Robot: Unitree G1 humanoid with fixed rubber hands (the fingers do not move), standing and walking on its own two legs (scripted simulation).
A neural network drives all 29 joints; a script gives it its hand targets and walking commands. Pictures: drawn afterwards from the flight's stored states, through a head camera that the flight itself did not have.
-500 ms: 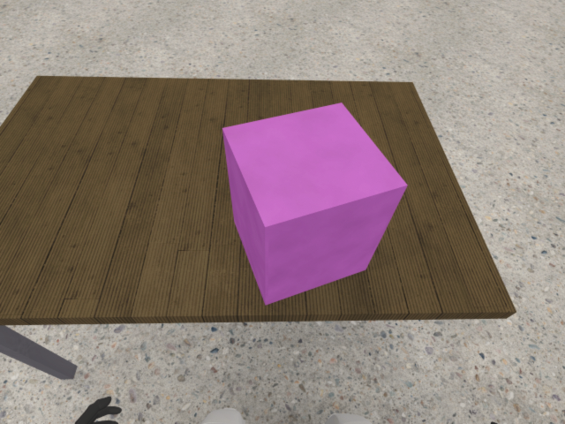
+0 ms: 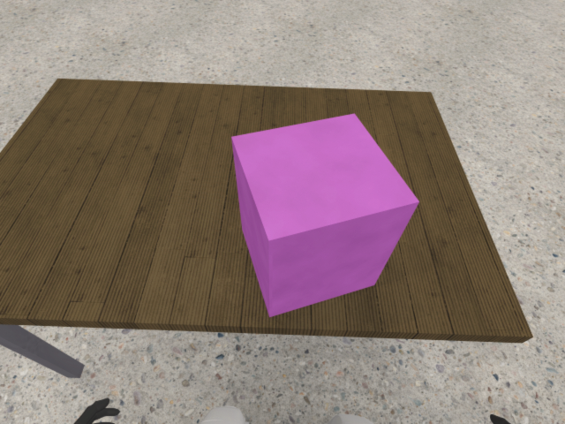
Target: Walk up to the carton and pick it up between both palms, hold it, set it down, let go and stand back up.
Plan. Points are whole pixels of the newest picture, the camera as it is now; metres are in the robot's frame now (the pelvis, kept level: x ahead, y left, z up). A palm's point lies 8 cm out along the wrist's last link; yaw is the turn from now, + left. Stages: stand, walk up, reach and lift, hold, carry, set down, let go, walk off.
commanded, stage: walk up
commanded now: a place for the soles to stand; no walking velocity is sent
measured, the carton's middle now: (310, 218) +0.43 -0.03 +0.00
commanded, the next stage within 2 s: none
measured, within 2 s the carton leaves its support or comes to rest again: neither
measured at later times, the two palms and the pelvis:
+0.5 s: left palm out of the picture +0.09 +0.30 -0.10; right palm out of the picture +0.09 -0.31 -0.09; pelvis +0.00 +0.00 +0.00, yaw +0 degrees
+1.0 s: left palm out of the picture +0.07 +0.30 -0.12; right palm out of the picture +0.07 -0.32 -0.10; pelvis -0.02 +0.00 -0.01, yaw +0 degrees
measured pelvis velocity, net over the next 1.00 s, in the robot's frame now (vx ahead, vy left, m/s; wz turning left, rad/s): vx -0.02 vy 0.00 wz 0.01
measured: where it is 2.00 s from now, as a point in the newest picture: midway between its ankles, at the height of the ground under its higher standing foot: outside the picture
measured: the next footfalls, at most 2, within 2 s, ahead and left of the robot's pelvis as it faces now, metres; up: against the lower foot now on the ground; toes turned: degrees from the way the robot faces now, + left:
none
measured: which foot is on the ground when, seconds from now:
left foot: down 0.00-1.00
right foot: down 0.00-1.00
